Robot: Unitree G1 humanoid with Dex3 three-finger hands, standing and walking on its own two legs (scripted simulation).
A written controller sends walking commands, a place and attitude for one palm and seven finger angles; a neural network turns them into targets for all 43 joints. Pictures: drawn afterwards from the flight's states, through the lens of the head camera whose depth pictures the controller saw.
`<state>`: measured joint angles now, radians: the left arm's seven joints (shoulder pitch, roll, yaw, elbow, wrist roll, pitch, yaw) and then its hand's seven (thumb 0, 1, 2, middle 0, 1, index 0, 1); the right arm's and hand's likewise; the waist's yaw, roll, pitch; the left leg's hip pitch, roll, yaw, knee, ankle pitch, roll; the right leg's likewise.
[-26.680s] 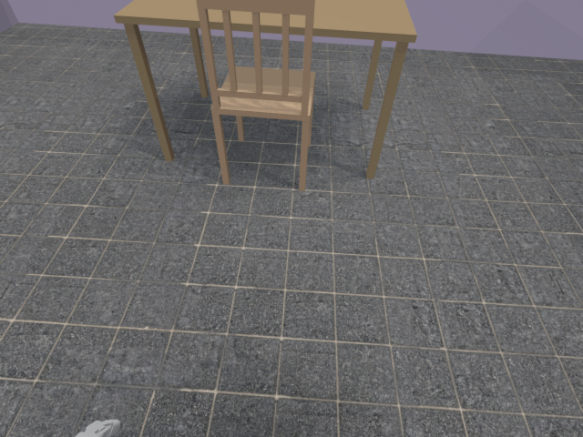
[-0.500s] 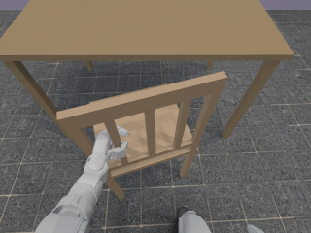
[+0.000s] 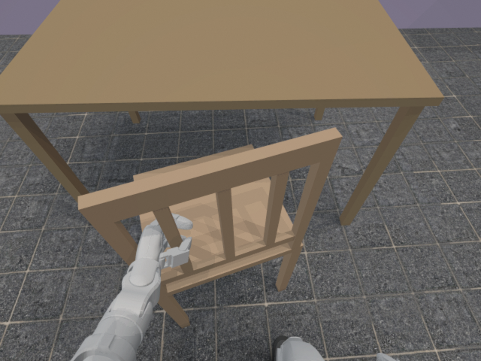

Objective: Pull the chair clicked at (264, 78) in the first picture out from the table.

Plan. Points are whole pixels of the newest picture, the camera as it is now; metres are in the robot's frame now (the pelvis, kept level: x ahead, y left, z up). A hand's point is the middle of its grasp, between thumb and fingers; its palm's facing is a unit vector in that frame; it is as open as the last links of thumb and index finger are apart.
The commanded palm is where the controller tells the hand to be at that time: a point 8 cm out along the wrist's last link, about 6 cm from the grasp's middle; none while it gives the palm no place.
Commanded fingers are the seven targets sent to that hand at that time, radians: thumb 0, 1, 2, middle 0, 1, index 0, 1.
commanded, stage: stop walking, hand still on the chair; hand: left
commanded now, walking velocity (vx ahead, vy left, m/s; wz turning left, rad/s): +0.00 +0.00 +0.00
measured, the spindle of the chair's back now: (226, 226) +0.38 +0.04 -0.08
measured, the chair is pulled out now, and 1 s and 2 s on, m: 0.22 0.22 0.22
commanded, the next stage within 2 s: open the thumb and straighten the fingers in 0.62 s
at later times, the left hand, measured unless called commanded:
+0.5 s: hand (175, 249) +0.32 +0.13 -0.06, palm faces -0.07 -0.98 -0.16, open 5.6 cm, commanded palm +0.31 +0.19 -0.04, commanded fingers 0.00 0.90 0.90 -0.50 -1.45 -0.50 -1.45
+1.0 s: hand (173, 247) +0.32 +0.14 -0.05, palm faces -0.06 -0.99 -0.15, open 9.0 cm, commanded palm +0.30 +0.19 -0.04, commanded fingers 0.00 -0.55 0.20 -0.38 -1.09 -0.38 -1.09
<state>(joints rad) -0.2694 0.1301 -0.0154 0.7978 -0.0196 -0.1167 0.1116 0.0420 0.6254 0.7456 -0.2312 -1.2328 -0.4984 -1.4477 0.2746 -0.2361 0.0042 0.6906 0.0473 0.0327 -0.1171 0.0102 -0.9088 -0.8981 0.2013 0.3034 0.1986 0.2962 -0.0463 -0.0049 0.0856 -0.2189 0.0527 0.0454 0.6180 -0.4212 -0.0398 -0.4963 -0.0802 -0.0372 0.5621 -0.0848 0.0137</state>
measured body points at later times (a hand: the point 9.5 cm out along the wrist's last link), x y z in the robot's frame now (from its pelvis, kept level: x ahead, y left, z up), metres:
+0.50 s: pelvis +0.05 +0.03 +0.01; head +0.08 +0.03 +0.46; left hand +0.32 +0.19 -0.04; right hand +0.19 -0.21 -0.09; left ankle -0.06 +0.15 -0.72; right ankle +0.13 -0.13 -0.72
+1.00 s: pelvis +0.04 +0.03 +0.00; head +0.09 +0.02 +0.44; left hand +0.32 +0.19 -0.04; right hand +0.17 -0.23 -0.12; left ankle -0.06 +0.15 -0.72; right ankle +0.13 -0.13 -0.72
